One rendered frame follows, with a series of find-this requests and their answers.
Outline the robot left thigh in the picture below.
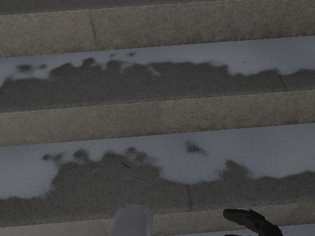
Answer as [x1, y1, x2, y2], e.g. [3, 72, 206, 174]
[109, 204, 154, 236]

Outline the right robot hand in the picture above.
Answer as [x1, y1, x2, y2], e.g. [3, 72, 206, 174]
[222, 208, 283, 236]

